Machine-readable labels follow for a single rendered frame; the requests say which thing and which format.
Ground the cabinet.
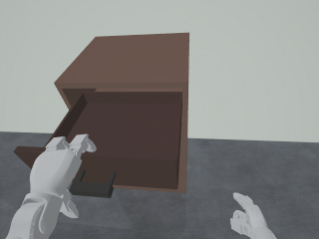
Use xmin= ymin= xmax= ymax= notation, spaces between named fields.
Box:
xmin=54 ymin=32 xmax=189 ymax=193

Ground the robot left hand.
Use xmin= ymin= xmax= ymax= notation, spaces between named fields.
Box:
xmin=30 ymin=133 xmax=97 ymax=218

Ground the robot right forearm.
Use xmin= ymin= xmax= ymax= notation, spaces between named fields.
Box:
xmin=250 ymin=226 xmax=277 ymax=239

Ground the robot right hand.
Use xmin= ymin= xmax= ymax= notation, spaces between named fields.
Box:
xmin=230 ymin=192 xmax=268 ymax=238

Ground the handle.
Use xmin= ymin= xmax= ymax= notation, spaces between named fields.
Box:
xmin=69 ymin=169 xmax=116 ymax=198

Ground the robot left forearm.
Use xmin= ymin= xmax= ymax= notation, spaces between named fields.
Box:
xmin=5 ymin=191 xmax=63 ymax=239

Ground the drawer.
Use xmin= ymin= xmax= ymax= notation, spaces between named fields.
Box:
xmin=13 ymin=92 xmax=182 ymax=190

